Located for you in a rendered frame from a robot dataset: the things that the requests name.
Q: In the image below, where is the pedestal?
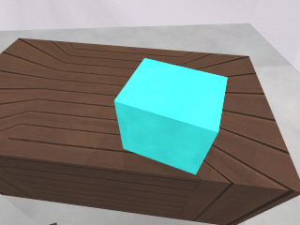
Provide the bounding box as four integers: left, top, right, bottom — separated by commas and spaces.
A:
0, 37, 300, 225

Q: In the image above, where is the carton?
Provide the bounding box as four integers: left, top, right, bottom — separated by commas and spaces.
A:
114, 58, 228, 175

